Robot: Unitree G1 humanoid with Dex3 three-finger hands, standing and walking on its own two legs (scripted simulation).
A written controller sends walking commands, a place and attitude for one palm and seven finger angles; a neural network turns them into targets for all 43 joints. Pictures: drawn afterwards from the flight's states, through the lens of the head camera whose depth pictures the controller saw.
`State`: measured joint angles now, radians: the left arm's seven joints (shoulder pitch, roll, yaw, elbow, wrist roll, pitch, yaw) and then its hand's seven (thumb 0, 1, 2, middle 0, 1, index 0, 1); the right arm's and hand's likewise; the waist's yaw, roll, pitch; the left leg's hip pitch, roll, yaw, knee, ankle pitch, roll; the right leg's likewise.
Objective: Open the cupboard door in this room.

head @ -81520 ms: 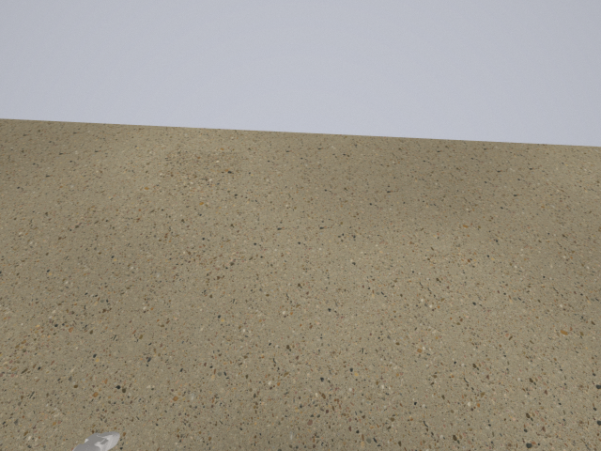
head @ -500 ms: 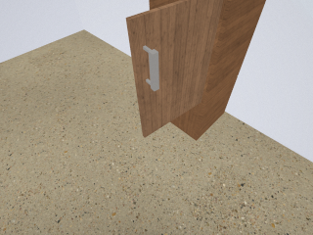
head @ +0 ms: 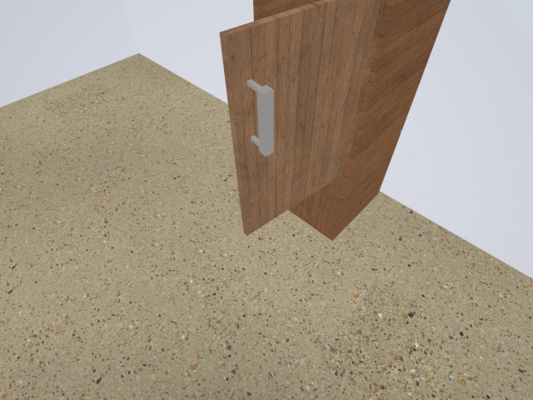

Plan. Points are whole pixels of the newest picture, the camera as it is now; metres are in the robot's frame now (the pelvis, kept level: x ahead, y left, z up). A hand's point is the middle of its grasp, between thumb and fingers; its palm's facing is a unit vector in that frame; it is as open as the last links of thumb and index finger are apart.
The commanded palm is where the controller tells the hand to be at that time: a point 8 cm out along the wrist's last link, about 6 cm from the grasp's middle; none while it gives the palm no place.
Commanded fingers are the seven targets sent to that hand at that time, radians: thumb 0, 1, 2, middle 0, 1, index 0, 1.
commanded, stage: look to check the result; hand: left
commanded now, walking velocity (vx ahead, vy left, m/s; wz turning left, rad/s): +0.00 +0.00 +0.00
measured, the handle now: (259, 118) +0.62 +0.05 +0.08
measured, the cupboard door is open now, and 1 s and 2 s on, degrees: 82 82 82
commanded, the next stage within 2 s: stand and wait in 0.50 s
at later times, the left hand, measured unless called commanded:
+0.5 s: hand out of the picture +0.07 +0.23 -0.16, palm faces +0.00 -0.95 -0.31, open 7.4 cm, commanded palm none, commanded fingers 0.00 0.90 0.90 -0.20 -0.30 -0.20 -0.30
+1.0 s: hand out of the picture +0.11 +0.24 -0.15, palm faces -0.02 -0.94 -0.33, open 7.4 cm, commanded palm none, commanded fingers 0.00 0.90 0.90 -0.20 -0.30 -0.20 -0.30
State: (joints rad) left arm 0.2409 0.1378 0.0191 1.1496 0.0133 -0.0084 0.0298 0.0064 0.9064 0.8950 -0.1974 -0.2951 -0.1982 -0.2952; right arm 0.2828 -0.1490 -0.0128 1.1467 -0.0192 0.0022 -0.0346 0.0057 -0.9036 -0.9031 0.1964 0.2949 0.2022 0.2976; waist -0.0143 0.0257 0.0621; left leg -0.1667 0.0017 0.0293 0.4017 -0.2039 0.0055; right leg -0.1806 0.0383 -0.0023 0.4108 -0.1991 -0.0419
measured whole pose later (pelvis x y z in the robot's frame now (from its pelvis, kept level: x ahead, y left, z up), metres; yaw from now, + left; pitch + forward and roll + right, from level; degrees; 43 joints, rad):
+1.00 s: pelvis +0.03 +0.00 +0.01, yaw +0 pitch -1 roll +0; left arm 0.09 0.30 0.01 1.13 0.01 -0.03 0.01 0.01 0.90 0.89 -0.20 -0.30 -0.20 -0.30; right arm 0.10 -0.32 -0.01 1.13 -0.01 -0.01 -0.01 0.01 -0.90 -0.90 0.20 0.30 0.20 0.30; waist -0.01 0.02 0.07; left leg -0.09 0.00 0.02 0.29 -0.19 0.00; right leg -0.10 0.04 -0.01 0.31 -0.19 -0.04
